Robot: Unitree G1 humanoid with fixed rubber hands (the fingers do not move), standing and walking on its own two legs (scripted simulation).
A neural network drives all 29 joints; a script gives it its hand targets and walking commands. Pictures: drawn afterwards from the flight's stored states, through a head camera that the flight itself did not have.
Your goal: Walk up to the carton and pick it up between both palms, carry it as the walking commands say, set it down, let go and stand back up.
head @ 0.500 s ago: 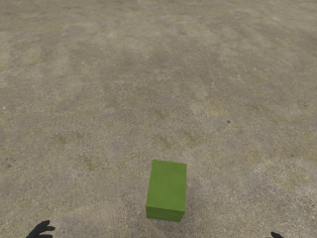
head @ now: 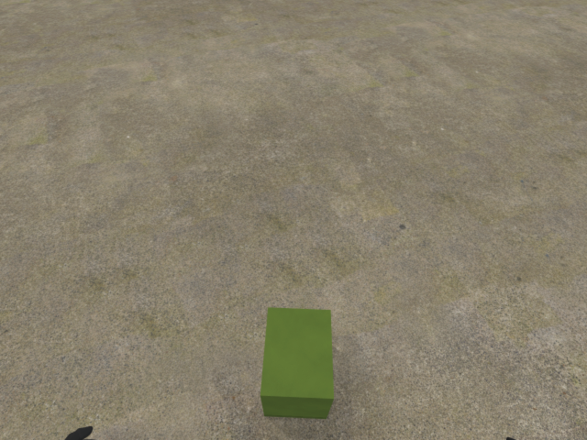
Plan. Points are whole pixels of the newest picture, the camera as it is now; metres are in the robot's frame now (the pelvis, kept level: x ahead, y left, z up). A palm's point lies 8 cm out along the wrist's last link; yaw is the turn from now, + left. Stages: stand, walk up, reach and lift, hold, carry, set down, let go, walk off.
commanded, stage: walk up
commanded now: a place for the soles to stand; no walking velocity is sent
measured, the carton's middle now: (297, 363) +0.45 -0.01 -0.65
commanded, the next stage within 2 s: reach and lift in 0.90 s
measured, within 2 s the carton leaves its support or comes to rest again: neither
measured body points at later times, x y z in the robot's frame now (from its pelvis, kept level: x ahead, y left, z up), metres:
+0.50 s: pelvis +0.03 +0.00 +0.01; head +0.04 -0.01 +0.46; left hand +0.16 +0.30 -0.11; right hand +0.11 -0.33 -0.10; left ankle +0.00 +0.12 -0.73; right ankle +0.03 -0.11 -0.73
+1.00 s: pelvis +0.02 -0.01 +0.01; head +0.07 -0.02 +0.45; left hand +0.18 +0.28 -0.09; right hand +0.14 -0.32 -0.10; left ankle +0.00 +0.12 -0.73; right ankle +0.03 -0.11 -0.73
